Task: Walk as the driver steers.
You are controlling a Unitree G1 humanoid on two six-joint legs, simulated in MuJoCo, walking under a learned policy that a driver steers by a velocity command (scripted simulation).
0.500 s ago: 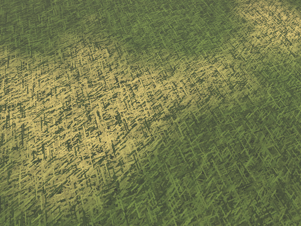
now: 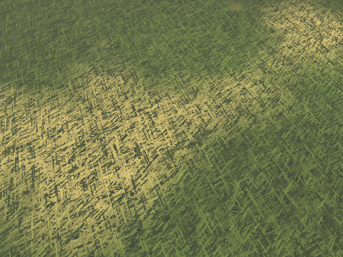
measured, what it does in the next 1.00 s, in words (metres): stands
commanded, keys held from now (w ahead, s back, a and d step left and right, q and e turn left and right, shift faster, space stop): no key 0.94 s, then w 0.06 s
